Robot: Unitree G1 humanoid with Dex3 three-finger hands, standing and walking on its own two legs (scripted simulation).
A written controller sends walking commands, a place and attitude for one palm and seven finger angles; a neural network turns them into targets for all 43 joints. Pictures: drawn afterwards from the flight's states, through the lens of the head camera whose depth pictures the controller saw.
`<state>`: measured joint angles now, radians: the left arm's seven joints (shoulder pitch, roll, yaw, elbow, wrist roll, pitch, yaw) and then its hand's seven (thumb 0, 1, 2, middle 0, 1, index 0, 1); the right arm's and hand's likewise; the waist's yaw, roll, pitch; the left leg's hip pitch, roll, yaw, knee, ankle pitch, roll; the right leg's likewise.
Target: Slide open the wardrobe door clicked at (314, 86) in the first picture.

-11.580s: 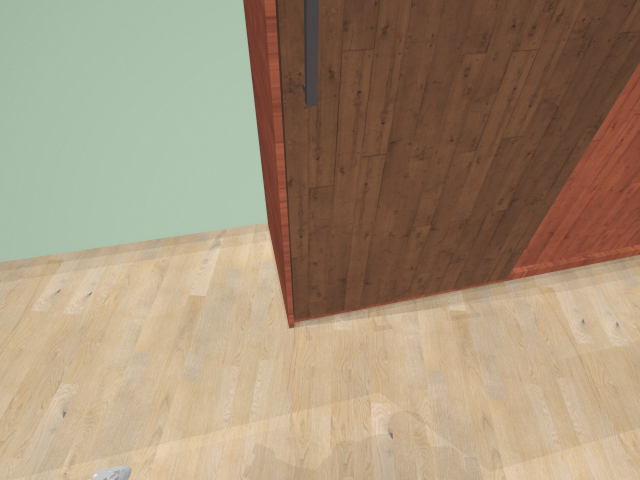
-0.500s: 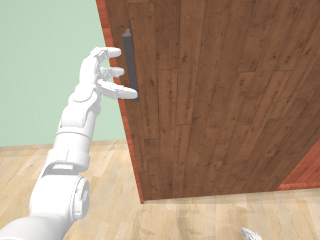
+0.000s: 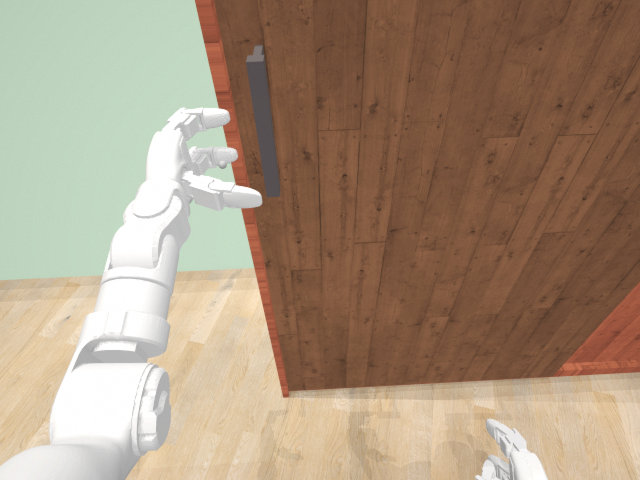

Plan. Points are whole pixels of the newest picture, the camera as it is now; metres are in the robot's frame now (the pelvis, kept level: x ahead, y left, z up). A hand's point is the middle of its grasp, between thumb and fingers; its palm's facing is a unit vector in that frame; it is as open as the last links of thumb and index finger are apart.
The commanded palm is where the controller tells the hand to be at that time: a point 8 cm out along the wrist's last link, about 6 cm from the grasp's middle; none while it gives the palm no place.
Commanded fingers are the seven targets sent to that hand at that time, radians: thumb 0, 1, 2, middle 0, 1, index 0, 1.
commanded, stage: move the hooked fingers beside the handle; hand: left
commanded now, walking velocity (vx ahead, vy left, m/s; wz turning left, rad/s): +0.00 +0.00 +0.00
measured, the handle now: (266, 126) +0.51 +0.11 +0.21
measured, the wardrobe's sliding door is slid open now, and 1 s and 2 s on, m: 0.00 0.00 0.00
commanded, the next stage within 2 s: feel for the door with the fingertips in 1.22 s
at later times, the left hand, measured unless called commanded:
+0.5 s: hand (224, 150) +0.43 +0.15 +0.22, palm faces +0.08 -1.00 -0.01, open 14.0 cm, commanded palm +0.40 +0.20 +0.21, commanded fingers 0.00 -0.50 0.30 -0.30 -1.20 -0.30 -1.20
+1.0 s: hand (238, 151) +0.43 +0.13 +0.22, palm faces +0.07 -1.00 +0.00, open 14.0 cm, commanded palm +0.40 +0.19 +0.21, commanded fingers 0.00 -0.50 0.30 -0.30 -1.20 -0.30 -1.20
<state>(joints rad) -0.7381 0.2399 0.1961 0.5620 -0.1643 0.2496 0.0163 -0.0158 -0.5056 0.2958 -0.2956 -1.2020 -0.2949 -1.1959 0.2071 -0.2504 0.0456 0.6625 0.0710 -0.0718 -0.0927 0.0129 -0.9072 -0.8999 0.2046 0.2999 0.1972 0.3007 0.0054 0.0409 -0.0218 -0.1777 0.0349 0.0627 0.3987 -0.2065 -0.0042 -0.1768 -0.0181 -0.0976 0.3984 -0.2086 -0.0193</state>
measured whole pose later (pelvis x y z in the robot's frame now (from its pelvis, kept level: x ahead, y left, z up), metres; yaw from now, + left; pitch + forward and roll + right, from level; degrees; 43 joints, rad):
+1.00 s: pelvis +0.01 +0.00 +0.00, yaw +0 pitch -1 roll +0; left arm -0.76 0.20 0.16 0.53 -0.16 0.28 0.04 -0.02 -0.51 0.30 -0.30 -1.20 -0.30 -1.20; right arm 0.21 -0.23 0.06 0.68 0.06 -0.04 -0.09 0.01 -0.91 -0.90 0.21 0.30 0.20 0.30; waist 0.01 0.05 -0.04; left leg -0.16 0.03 0.06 0.39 -0.22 0.00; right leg -0.16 -0.02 -0.10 0.39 -0.22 -0.01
